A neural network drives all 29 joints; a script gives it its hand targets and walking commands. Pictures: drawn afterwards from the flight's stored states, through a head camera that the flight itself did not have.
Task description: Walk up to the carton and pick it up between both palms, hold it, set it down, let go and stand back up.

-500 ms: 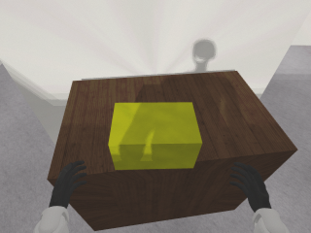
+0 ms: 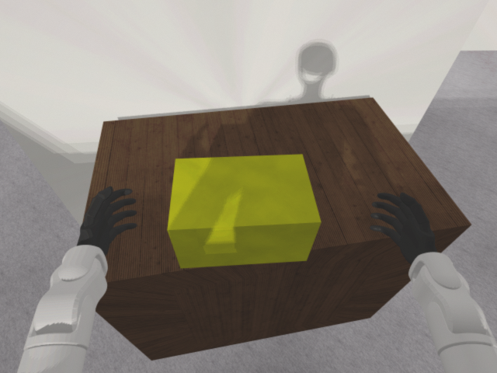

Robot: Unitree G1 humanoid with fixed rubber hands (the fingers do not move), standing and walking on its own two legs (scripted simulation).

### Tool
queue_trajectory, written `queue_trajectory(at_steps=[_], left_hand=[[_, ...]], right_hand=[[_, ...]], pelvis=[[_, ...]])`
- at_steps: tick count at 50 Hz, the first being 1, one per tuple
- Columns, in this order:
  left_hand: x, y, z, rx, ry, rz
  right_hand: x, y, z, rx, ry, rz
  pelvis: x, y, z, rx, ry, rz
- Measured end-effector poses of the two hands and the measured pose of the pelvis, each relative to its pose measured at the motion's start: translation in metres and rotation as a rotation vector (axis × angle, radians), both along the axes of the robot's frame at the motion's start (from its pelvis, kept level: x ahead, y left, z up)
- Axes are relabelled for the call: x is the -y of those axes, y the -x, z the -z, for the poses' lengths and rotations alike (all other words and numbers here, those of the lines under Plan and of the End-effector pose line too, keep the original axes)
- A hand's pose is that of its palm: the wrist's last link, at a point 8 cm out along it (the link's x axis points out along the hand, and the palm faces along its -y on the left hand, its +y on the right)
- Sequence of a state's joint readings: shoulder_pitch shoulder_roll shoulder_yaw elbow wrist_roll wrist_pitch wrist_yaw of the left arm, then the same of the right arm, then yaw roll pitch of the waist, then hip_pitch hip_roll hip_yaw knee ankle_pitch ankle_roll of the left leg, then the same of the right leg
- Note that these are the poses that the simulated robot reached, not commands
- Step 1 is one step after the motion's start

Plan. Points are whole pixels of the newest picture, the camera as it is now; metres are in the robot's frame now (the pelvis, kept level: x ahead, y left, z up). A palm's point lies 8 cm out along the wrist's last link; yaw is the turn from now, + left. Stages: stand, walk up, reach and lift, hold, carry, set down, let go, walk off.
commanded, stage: reach and lift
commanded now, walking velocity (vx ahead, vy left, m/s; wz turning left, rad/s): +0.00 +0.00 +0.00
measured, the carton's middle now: (242, 210) +0.41 +0.02 -0.02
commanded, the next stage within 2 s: none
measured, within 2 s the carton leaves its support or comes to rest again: neither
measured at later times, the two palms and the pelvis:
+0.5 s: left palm (97, 180) +0.35 +0.25 +0.12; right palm (412, 183) +0.37 -0.25 +0.12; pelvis +0.01 -0.01 +0.00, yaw +0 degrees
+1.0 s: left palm (107, 191) +0.37 +0.25 +0.07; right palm (383, 186) +0.40 -0.23 +0.07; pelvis +0.00 -0.01 +0.00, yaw +2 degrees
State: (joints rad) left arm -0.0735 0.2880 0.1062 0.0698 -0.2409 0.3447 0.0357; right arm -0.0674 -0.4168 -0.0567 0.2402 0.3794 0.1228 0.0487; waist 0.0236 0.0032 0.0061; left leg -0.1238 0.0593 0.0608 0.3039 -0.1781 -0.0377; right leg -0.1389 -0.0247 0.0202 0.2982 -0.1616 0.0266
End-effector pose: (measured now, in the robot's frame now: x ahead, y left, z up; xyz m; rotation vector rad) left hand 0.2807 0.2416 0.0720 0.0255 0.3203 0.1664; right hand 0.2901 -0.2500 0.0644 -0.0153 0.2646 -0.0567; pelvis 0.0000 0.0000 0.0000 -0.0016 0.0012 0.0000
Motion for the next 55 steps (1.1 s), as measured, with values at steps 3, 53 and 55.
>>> queue_trajectory(at_steps=[3, 53, 55], left_hand=[[0.0, -0.008, -0.005, 0.0, -0.003, 0.005], [-0.008, -0.083, 0.025, -0.038, -0.015, -0.019], [-0.005, -0.079, 0.038, -0.044, -0.016, -0.025]], right_hand=[[0.0, -0.01, -0.006, 0.006, -0.001, -0.006], [-0.031, -0.101, 0.018, -0.064, 0.009, -0.01], [-0.034, -0.097, 0.033, -0.072, 0.003, -0.01]], pelvis=[[0.0, -0.002, 0.0, -0.009, 0.002, 0.001], [0.004, -0.002, 0.006, -0.137, 0.024, -0.033], [0.003, -0.002, 0.008, -0.16, 0.027, -0.03]])
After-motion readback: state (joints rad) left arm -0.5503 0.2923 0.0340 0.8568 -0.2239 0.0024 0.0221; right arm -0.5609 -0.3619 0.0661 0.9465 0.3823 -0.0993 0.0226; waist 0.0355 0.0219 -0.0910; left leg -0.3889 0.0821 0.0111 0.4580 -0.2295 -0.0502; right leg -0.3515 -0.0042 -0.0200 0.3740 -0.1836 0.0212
